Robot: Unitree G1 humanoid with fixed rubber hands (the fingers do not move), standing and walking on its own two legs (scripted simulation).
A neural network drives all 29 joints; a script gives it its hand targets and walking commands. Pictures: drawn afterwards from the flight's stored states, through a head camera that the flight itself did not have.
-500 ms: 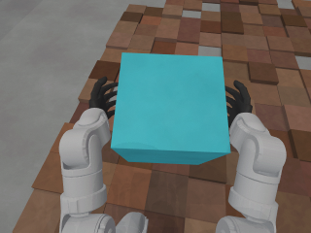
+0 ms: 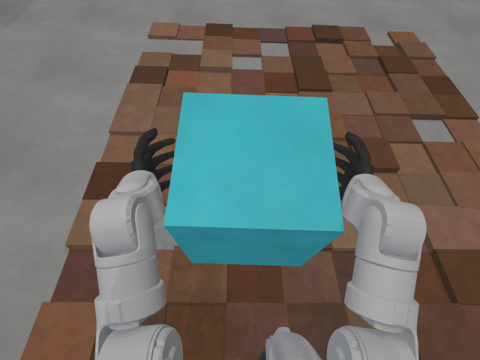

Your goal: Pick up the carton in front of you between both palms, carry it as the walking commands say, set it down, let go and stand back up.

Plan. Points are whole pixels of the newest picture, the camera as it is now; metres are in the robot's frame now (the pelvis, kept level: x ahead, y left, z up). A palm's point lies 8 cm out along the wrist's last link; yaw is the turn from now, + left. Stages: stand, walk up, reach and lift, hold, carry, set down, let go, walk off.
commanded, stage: carry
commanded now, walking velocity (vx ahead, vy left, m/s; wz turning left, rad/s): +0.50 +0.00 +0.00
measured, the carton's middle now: (250, 191) +0.37 -0.02 +0.07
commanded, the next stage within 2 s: none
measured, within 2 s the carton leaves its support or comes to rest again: neither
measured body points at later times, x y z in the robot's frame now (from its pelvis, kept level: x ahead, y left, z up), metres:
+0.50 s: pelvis +0.34 +0.02 +0.00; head +0.35 +0.03 +0.45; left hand +0.68 +0.19 +0.11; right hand +0.69 -0.11 +0.10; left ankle +0.46 +0.12 -0.73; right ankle +0.19 -0.09 -0.72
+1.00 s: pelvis +0.65 +0.00 -0.03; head +0.65 -0.02 +0.42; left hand +0.99 +0.15 +0.09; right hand +0.99 -0.16 +0.09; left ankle +0.46 +0.12 -0.71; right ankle +0.76 -0.08 -0.76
